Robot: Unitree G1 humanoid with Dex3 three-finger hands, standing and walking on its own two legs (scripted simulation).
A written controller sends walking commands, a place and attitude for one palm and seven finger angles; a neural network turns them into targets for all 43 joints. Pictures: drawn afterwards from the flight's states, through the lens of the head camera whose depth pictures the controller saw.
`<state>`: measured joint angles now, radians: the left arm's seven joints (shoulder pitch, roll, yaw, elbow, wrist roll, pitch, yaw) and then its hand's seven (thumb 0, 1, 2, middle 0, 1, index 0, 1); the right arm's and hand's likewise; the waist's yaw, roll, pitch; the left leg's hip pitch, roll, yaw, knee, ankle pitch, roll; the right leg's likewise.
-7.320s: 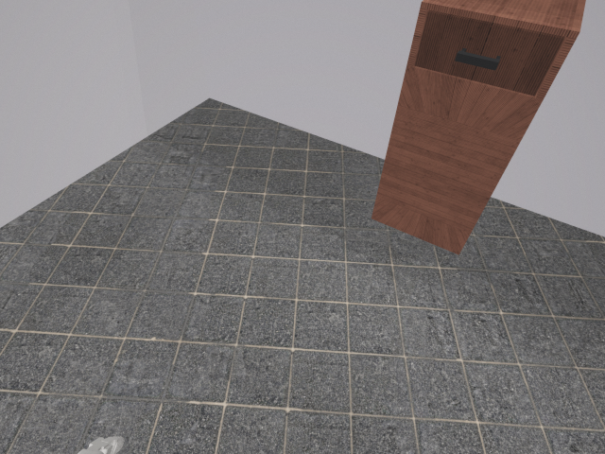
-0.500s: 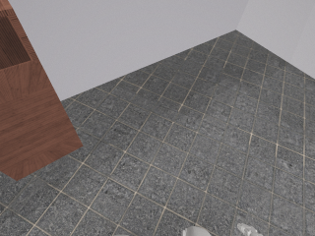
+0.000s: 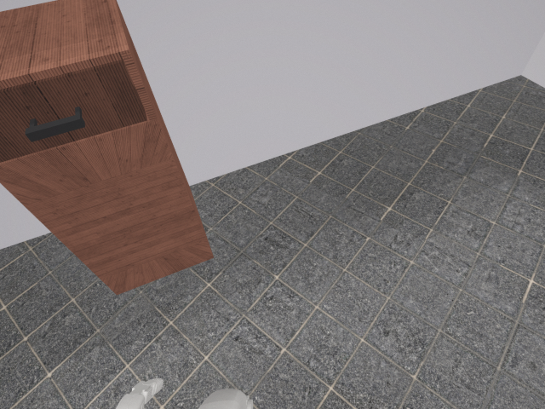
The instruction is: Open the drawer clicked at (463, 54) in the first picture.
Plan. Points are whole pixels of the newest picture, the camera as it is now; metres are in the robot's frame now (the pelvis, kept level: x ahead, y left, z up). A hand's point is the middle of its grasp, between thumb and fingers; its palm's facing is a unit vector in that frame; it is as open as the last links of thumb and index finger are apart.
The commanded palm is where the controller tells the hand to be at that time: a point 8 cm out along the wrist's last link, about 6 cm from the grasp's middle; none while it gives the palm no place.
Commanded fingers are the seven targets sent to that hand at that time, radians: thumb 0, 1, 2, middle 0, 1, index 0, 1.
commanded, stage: turn to face it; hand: left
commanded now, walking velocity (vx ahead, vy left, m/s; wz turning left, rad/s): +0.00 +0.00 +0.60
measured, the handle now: (56, 122) +0.69 +0.51 +0.04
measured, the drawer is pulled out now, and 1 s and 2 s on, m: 0.00 0.00 0.00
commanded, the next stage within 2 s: take the last steps up to it in 0.66 s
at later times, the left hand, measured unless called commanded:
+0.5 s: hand out of the picture -0.02 +0.29 -0.18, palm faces +0.27 -0.94 -0.22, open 7.4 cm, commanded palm none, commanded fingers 0.00 0.90 0.90 -0.20 -0.30 -0.20 -0.30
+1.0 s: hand out of the picture -0.02 +0.21 -0.16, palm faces +0.34 -0.91 -0.23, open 7.4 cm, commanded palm none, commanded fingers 0.00 0.90 0.90 -0.20 -0.30 -0.20 -0.30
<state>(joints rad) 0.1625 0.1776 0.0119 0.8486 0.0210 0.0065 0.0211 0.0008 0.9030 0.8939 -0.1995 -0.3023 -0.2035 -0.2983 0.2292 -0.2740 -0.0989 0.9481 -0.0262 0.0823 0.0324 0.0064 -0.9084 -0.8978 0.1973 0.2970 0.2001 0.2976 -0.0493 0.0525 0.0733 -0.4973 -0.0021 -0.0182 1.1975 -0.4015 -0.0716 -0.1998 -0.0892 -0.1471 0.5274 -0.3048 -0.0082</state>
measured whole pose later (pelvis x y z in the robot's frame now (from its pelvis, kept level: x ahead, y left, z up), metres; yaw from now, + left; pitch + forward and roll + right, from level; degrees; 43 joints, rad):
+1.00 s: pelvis -0.01 +0.02 +0.00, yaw +19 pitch -2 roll +1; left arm 0.28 0.15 0.02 1.01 0.03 -0.01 0.02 0.00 0.91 0.89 -0.20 -0.30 -0.20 -0.30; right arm 0.37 -0.19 -0.06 1.08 -0.03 0.05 0.00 0.01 -0.91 -0.90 0.20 0.30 0.20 0.30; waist -0.02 0.03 -0.03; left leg -0.37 -0.04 -0.01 0.76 -0.40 0.01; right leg -0.13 0.00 -0.06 0.47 -0.31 -0.03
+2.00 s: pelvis +0.25 +0.12 -0.02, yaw +17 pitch -2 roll +2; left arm 0.12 0.19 0.04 0.99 0.03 -0.03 -0.02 0.00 0.91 0.90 -0.19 -0.30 -0.20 -0.30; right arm 0.44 -0.14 -0.04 1.14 -0.03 -0.03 -0.01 0.00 -0.91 -0.90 0.20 0.30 0.20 0.30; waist -0.06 0.01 0.08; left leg -0.02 0.10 0.19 0.55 -0.45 -0.05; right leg -0.40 -0.06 -0.12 0.58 -0.13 -0.03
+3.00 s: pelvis +0.22 +0.09 +0.00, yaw +19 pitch +1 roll +1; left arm 0.25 0.17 0.03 1.13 0.02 0.03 0.01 0.01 0.93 0.89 -0.20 -0.30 -0.20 -0.30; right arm 0.43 -0.08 -0.01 1.15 -0.03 -0.02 -0.04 0.00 -0.90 -0.90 0.20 0.30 0.20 0.30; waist -0.05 -0.02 0.04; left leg -0.11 0.04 0.07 0.40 -0.30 -0.03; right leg -0.27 -0.03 -0.06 0.58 -0.32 0.02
